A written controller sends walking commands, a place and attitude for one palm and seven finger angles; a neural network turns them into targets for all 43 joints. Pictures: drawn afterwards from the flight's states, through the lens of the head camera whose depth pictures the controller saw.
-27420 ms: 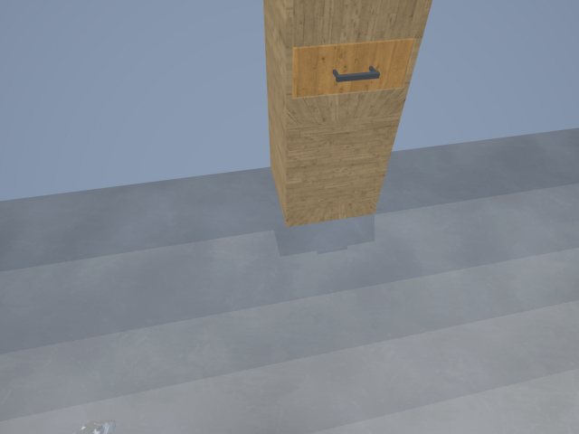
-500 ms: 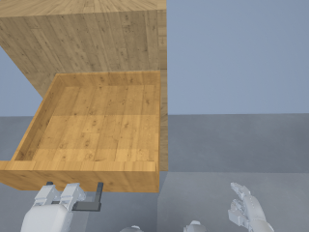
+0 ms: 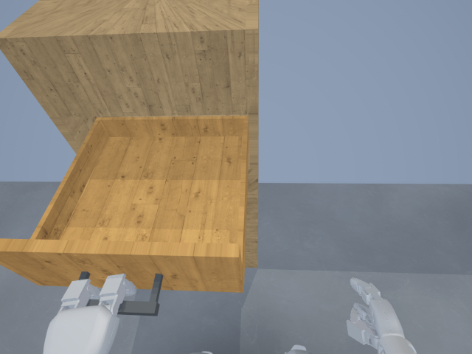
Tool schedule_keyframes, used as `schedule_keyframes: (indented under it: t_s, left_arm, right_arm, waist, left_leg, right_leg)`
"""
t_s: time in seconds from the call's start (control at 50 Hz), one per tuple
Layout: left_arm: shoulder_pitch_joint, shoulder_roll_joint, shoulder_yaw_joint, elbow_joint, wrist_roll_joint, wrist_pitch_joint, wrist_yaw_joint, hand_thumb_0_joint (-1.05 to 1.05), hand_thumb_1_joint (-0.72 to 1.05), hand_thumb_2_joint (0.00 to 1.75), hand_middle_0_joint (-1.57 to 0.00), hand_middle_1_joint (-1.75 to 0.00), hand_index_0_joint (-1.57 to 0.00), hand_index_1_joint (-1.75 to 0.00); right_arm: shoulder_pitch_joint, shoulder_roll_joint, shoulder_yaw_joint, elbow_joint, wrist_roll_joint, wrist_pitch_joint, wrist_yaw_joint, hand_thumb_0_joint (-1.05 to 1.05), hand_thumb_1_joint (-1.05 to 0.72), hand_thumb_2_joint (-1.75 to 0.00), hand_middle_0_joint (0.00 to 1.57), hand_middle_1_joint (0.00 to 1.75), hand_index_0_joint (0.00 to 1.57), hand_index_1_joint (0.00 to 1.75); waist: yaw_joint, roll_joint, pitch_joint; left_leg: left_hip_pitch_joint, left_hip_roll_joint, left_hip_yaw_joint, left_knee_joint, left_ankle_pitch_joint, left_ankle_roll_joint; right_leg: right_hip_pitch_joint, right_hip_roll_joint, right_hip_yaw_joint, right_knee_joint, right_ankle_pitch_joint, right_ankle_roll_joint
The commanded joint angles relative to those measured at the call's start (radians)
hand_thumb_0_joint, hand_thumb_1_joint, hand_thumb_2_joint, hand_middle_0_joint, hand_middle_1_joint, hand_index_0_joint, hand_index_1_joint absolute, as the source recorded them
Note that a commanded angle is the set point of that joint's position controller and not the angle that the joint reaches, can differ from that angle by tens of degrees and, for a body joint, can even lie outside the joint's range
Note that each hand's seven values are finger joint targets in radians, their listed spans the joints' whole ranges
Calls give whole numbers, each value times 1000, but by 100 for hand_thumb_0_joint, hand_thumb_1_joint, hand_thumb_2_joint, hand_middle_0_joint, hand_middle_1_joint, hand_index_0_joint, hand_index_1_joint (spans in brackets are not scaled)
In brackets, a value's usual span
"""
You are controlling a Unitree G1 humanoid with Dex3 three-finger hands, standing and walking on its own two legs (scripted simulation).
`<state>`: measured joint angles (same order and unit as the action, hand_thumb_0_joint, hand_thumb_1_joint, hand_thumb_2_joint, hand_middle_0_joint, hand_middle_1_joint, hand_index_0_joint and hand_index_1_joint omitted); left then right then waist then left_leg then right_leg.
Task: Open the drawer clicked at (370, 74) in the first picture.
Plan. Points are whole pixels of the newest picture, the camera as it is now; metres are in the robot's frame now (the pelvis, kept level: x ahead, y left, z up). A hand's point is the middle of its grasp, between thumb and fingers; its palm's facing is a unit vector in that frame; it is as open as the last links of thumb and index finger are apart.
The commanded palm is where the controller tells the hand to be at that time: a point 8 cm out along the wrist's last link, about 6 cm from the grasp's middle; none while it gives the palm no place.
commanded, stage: lift the hand off the handle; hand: left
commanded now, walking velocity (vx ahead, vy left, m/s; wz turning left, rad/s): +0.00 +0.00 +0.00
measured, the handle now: (116, 293) +0.20 +0.22 +0.02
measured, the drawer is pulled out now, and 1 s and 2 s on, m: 0.30 0.29 0.29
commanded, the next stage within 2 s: draw the hand back to the body in 1.62 s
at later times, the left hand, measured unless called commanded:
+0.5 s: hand (104, 326) +0.15 +0.22 +0.01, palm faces +0.03 -0.09 -1.00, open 13.6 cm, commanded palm +0.12 +0.22 +0.07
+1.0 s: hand (82, 311) +0.16 +0.22 +0.08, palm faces +0.07 -0.11 -0.99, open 13.4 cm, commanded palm +0.12 +0.22 +0.15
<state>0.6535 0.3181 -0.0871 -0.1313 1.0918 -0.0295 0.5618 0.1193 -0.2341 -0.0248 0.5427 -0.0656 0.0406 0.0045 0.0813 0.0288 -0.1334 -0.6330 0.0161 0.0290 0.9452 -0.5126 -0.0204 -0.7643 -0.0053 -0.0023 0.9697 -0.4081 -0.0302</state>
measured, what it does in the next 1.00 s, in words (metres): stands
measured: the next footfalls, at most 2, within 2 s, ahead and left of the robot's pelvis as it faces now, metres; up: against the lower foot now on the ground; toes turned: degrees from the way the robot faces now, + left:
none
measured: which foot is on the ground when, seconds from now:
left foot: down 0.00-1.00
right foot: down 0.00-1.00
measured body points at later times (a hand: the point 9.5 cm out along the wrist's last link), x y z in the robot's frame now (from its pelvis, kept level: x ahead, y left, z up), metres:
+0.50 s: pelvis +0.00 +0.00 +0.00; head +0.03 -0.03 +0.45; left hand +0.15 +0.22 +0.07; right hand +0.21 -0.21 -0.10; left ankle -0.03 +0.14 -0.68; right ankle +0.04 -0.10 -0.68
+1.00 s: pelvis +0.01 +0.01 +0.03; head +0.02 -0.03 +0.48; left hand +0.15 +0.23 +0.13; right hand +0.24 -0.19 -0.06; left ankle -0.03 +0.14 -0.68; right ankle +0.04 -0.10 -0.68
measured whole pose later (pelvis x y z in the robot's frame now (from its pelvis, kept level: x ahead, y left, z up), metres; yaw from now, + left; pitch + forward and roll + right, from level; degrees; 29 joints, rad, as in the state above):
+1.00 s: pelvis +0.01 +0.01 +0.03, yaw +0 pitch +5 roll +1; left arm 0.64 0.36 -0.11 -0.37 1.02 0.07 0.37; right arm 0.12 -0.23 -0.01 0.54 -0.04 0.05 0.02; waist 0.12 0.07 -0.08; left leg -0.39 0.01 0.03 0.75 -0.44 -0.01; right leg -0.52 -0.01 -0.01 0.77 -0.34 -0.02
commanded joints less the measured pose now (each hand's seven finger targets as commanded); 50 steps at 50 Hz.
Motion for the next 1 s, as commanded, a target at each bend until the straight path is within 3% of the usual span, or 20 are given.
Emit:
schedule_keyframes:
  t_s: [0.0, 0.06, 0.12, 0.28, 0.38, 0.48, 0.58, 0.82, 0.88, 0.94, 0.96, 0.98]
  left_arm:
    - [46, 87, 75, -152, -2, 12, 48, 0, -50, 30, -30, -120, -30, -120]
    - [13, 118, 101, -165, 4, 11, 55, 0, -50, 30, -30, -120, -30, -120]
    - [-23, 95, 64, -170, 9, 23, 56, 0, -50, 30, -30, -120, -30, -120]
    - [-85, 117, 75, -144, 6, 56, 48, 0, -50, 30, -30, -120, -30, -120]
    - [-65, 144, 101, -230, -12, 66, 36, 0, -50, 30, -30, -120, -30, -120]
    - [-56, 134, 85, -256, -34, 74, 5, 0, -50, 30, -30, -120, -30, -120]
    - [-45, 146, 99, -289, -43, 72, -28, 0, -50, 30, -30, -120, -30, -120]
    - [-57, 145, 61, -430, -53, 71, -106, 0, -50, 30, -30, -120, -30, -120]
    - [-45, 167, 85, -462, -60, 81, -119, 0, -50, 30, -30, -120, -30, -120]
    - [-56, 162, 78, -491, -67, 90, -138, 0, -50, 30, -30, -120, -30, -120]
    - [-63, 178, 92, -507, -72, 99, -143, 0, -50, 30, -30, -120, -30, -120]
    - [-52, 161, 72, -518, -71, 102, -150, 0, -50, 30, -30, -120, -30, -120]
  right_arm:
    - [-109, -89, -32, -158, -7, -48, 2, 0, -90, -90, 20, 30, 20, 30]
    - [-117, -96, -35, -160, -5, -49, -2, 0, -90, -90, 20, 30, 20, 30]
    - [-111, -94, -37, -158, -7, -53, 0, 0, -90, -90, 20, 30, 20, 30]
    - [-122, -90, -27, -145, 4, -48, -21, 0, -90, -90, 20, 30, 20, 30]
    - [-124, -85, -26, -152, 7, -46, -26, 0, -90, -90, 20, 30, 20, 30]
    - [-141, -85, -19, -152, 11, -40, -23, 0, -90, -90, 20, 30, 20, 30]
    - [-144, -85, -19, -155, 15, -36, -20, 0, -90, -90, 20, 30, 20, 30]
    - [-140, -90, -16, -169, 17, -40, 5, 0, -90, -90, 20, 30, 20, 30]
    - [-137, -88, -11, -174, 21, -41, 9, 0, -90, -90, 20, 30, 20, 30]
    - [-146, -91, -12, -173, 29, -38, 10, 0, -90, -90, 20, 30, 20, 30]
    - [-157, -96, -10, -178, 32, -36, 9, 0, -90, -90, 20, 30, 20, 30]
    - [-145, -88, -4, -180, 30, -39, 14, 0, -90, -90, 20, 30, 20, 30]
  waist:
    - [-7, -61, -131]
    - [-1, -48, -137]
    - [-9, -69, -160]
    - [-10, -83, -151]
    - [7, -34, -193]
    - [-1, -49, -115]
    - [5, -48, -89]
    - [20, -14, -69]
    - [26, -46, -82]
    - [29, -11, -57]
    - [29, 12, -58]
    - [33, 0, -69]
  left_leg:
    - [26, -61, -11, -94, 207, 37]
    - [13, -58, -17, -97, 201, 37]
    - [25, -59, -17, -87, 201, 35]
    - [18, -62, -13, -106, 179, 40]
    - [73, -63, -8, -135, 222, 41]
    - [85, -59, -12, -174, 204, 42]
    - [120, -55, -11, -208, 220, 42]
    - [217, -38, -17, -272, 300, 37]
    - [237, -33, -19, -283, 320, 35]
    - [248, -23, -18, -310, 333, 36]
    - [255, -22, -19, -318, 340, 31]
    - [268, -22, -19, -315, 352, 34]
  right_leg:
    - [136, 22, 48, -177, 138, -18]
    - [138, 26, 41, -168, 135, -20]
    - [118, 23, 43, -162, 117, -18]
    - [166, 19, 45, -186, 124, -11]
    - [231, 19, 46, -206, 162, -14]
    - [247, 13, 47, -254, 126, -9]
    - [276, 14, 45, -282, 134, -8]
    - [322, 15, 32, -322, 152, -8]
    - [349, 13, 41, -335, 165, -6]
    - [377, 14, 18, -346, 190, -3]
    - [389, 17, 40, -361, 195, -7]
    - [387, 12, 32, -355, 185, -4]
